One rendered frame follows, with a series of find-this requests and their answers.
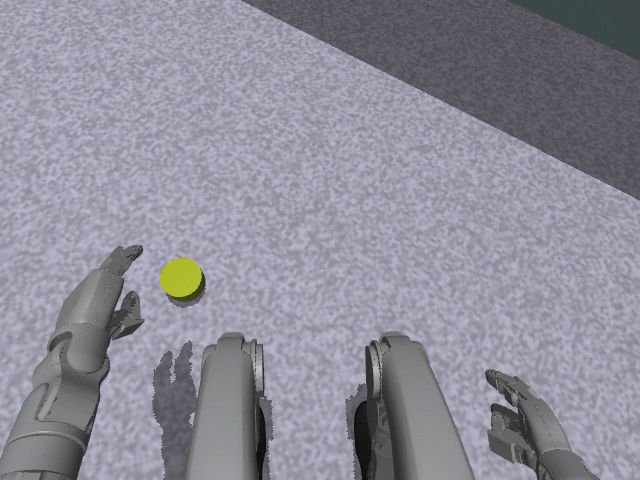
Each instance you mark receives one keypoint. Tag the right robot foot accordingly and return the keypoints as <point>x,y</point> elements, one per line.
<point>362,440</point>

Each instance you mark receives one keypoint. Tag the left robot arm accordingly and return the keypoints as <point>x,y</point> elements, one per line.
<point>51,433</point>

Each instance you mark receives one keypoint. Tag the left robot hand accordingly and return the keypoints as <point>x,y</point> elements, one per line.
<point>94,300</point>

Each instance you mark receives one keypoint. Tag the right robot arm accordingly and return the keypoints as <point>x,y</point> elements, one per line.
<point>562,465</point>

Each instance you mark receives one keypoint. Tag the tin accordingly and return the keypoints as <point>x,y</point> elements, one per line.
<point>183,280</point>

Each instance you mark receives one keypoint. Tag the right robot hand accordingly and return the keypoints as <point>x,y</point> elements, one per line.
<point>522,437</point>

